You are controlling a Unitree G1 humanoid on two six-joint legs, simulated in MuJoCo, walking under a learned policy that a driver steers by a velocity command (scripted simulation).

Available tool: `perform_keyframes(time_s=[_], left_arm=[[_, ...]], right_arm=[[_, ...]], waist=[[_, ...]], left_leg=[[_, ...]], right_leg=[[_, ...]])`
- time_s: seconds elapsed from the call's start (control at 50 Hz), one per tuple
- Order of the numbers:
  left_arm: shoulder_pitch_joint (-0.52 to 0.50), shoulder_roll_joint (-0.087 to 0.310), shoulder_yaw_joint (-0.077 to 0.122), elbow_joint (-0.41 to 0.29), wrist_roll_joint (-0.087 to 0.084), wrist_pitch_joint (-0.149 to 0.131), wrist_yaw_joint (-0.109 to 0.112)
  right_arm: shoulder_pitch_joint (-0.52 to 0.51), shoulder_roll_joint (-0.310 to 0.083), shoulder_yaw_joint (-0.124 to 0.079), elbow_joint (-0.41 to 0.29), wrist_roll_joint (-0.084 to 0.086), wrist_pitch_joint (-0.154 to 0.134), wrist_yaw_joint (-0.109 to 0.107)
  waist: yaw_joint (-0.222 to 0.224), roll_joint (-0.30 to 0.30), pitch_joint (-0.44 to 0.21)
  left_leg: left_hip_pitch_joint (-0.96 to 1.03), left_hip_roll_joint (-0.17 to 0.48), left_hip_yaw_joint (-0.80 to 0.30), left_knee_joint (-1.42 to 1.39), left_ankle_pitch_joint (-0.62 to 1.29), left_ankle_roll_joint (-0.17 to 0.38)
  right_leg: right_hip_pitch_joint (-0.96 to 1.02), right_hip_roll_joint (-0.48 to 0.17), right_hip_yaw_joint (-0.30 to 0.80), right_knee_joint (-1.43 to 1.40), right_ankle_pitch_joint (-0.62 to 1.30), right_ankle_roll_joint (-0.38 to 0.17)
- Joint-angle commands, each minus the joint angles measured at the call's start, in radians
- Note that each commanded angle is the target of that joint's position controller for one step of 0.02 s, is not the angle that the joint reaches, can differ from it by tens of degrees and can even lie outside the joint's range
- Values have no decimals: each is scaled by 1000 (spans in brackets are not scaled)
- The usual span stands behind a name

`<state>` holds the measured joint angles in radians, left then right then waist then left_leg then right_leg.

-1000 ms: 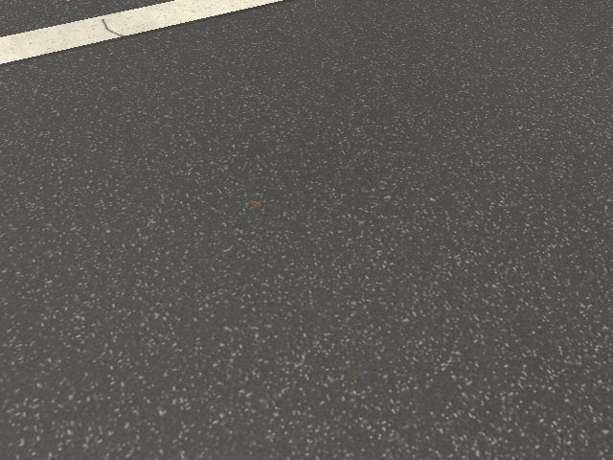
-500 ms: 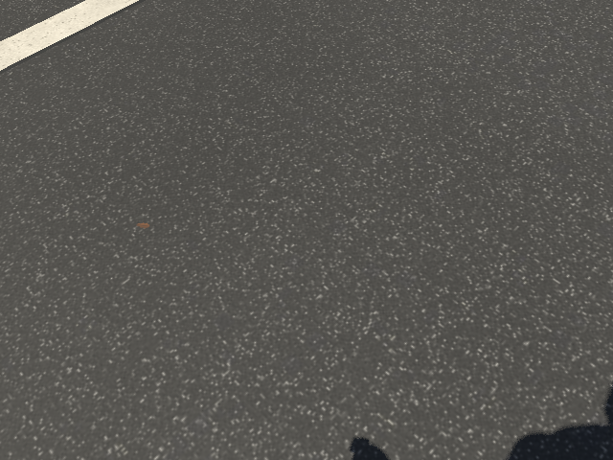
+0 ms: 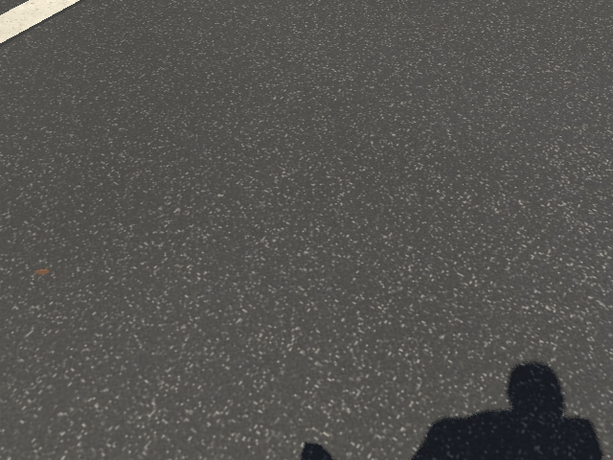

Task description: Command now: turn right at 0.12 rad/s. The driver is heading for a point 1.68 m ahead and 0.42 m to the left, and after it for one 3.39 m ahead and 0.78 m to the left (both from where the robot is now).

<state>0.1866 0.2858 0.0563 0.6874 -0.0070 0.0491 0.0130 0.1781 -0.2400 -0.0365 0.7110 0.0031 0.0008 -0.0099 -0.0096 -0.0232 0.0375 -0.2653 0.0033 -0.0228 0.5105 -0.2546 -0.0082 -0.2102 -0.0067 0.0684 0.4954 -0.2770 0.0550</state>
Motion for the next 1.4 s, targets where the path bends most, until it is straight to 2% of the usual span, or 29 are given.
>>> perform_keyframes(time_s=[0.02, 0.04, 0.08, 0.16, 0.22, 0.26, 0.3, 0.38, 0.4, 0.42, 0.44, 0.48, 0.52, 0.6, 0.68, 0.82, 0.86, 0.9, 0.92, 0.94, 0.96, 0.98, 1.0, 1.02, 1.04, 1.1, 1.24, 1.34, 1.4], left_arm=[[36, 193, 40, -65, 20, -12, 14], [-8, 135, 26, -45, 25, -15, 4], [-26, 71, 10, -50, 34, -30, -5], [32, 97, 10, -22, 19, -46, 3], [115, 171, 30, -9, 6, -46, 10], [140, 162, 29, 4, 3, -66, 13], [116, 147, 26, 0, -12, -76, 11], [35, 133, 23, -15, -16, -69, -3], [34, 94, 11, -17, -7, -73, -6], [12, 14, -14, -40, 11, -82, -10], [24, 42, -3, -92, -14, -102, -2], [28, 128, 22, -63, -40, -126, -7], [19, 105, 24, -40, -17, -133, -13], [-1, 67, 19, -37, -2, -127, -31], [-139, 24, -1, -86, -6, -134, -40], [-296, 39, -6, -142, -18, -158, -78], [-233, 77, 10, -129, -13, -157, -76], [26, 148, 46, -60, -12, -148, -56], [217, 210, 61, -21, 1, -139, -40], [247, 261, 68, 0, 7, -144, -48], [241, 151, 46, 6, -4, -142, -43], [155, 125, 34, 3, -6, -139, -36], [88, 113, 29, 1, -2, -140, -36], [46, 93, 23, -2, 7, -143, -40], [26, 76, 18, 0, 20, -148, -42], [22, 84, 21, 30, 3, -168, -46], [123, 152, 32, 90, -8, -156, -25], [199, 176, 36, 141, -18, -127, -20], [173, 195, 41, 149, -16, -107, -12]], right_arm=[[60, -123, -21, -46, -32, -38, 14], [44, -86, -11, -46, -34, -43, 12], [-37, -129, -19, -38, -30, -38, 5], [-2, -114, -19, -11, -14, -22, -9], [-61, -120, -26, -37, 16, -43, -7], [-83, -130, -33, -56, 29, -67, 5], [-73, -125, -30, -53, 31, -87, 24], [133, -121, -38, 48, 14, -96, 43], [218, -139, -46, 71, 17, -93, 38], [329, -214, -61, 77, 13, -94, 26], [360, -313, -79, 68, -1, -100, 37], [227, -202, -46, 38, 2, -110, 34], [178, -182, -35, 28, -8, -108, 32], [221, -161, -23, 42, 0, -101, 24], [247, -171, -21, 64, 0, -84, 8], [308, -199, -32, 117, 15, -66, -2], [291, -223, -41, 118, 12, -58, -7], [260, -230, -41, 108, 4, -42, -12], [267, -192, -24, 81, -17, -45, -16], [430, -30, 20, 74, -10, -64, 1], [330, -160, -7, 83, 21, -88, 10], [205, -201, -22, 38, 48, -102, 15], [145, -189, -17, 23, 41, -111, 11], [123, -180, -21, 23, 23, -110, 8], [154, -169, -23, 30, 18, -101, 9], [180, -121, -14, 36, 10, -70, 5], [-96, -88, 5, -44, 2, -87, 18], [-204, -118, -3, -95, 14, -98, 45], [-106, -156, -21, -78, 11, -101, 51]], waist=[[-38, -38, -152], [-50, -151, -146], [-5, -76, -83], [8, -92, -38], [67, -179, 94], [73, -193, 123], [60, -144, 93], [-51, -79, -28], [-87, -41, -54], [-124, 175, -82], [-105, 355, -92], [-54, 175, 58], [-32, 108, 65], [-32, 103, 23], [-61, 95, 49], [-66, 101, 94], [-13, 133, 21], [128, 144, -162], [185, 45, -320], [74, -239, -475], [135, -142, -420], [118, -106, -226], [83, -2, -135], [48, 20, -77], [9, -7, -71], [-28, -33, -42], [62, -10, 26], [86, -24, 34], [13, -49, -30]], left_leg=[[-45, 81, -73, -14, 145, 40], [37, 45, -19, -62, 14, -10], [63, 35, -8, -40, 75, -37], [30, -4, 38, 16, -40, -28], [-206, -20, 64, 221, -204, 2], [-340, 37, -2, 337, -283, 42], [-344, 64, -6, 265, -273, 70], [178, -40, 106, 6, 80, 47], [298, -12, 60, -8, 52, 52], [400, 195, -238, -153, -63, 116], [425, 381, -683, -323, -309, 271], [324, 360, -589, -348, -427, 266], [294, 273, -401, -352, -183, 213], [290, 200, -189, -364, 237, 196], [246, 162, -78, -387, 352, 182], [352, 237, -61, -345, 457, 182], [409, 243, -51, -233, 769, 162], [343, 192, -6, 89, 995, 123], [91, 145, 2, 395, 668, 99], [-304, -72, -48, 752, -268, 37], [-414, -40, -153, 850, -306, 48], [-472, 14, -115, 842, -219, 55], [-439, 66, -85, 786, -125, 55], [-404, 95, -71, 731, -73, 45], [-341, 122, -79, 706, -37, 40], [-302, 149, -59, 617, -15, 7], [-316, 113, 5, 162, 353, -19], [-351, 85, -10, 26, 293, 24], [-198, 39, 28, -21, 184, 71]], right_leg=[[228, -151, 136, -88, 459, -93], [70, -158, 143, -90, 274, -154], [7, -91, 113, -118, 92, -123], [-21, -71, 119, -148, -144, -124], [-34, -225, 377, -303, -526, -250], [32, -295, 464, -328, -447, -299], [96, -283, 405, -314, -333, -285], [-122, -145, 164, -186, -118, -211], [-197, -107, 117, -80, -107, -177], [-323, -3, 0, 266, -145, -98], [-516, 78, -2, 524, -311, -66], [-639, -38, 51, 668, -161, -98], [-617, -87, 23, 616, -3, -104], [-573, -95, -36, 521, 150, -65], [-520, -72, -76, 261, 300, -35], [-449, -23, -88, 19, 323, -92], [-336, 22, -113, 11, 249, -131], [31, 52, -138, -10, 265, -193], [391, -139, 75, 52, 263, -255], [716, -393, 615, -49, 23, -437], [651, -365, 690, -174, -125, -405], [488, -329, 514, -208, -90, -355], [324, -291, 396, -239, 22, -328], [202, -249, 310, -266, 134, -315], [126, -220, 252, -296, 188, -310], [6, -200, 152, -366, 252, -328], [12, -140, -3, -389, 288, -274], [204, -227, 34, -307, 299, -250], [266, -232, 25, -164, 535, -213]])
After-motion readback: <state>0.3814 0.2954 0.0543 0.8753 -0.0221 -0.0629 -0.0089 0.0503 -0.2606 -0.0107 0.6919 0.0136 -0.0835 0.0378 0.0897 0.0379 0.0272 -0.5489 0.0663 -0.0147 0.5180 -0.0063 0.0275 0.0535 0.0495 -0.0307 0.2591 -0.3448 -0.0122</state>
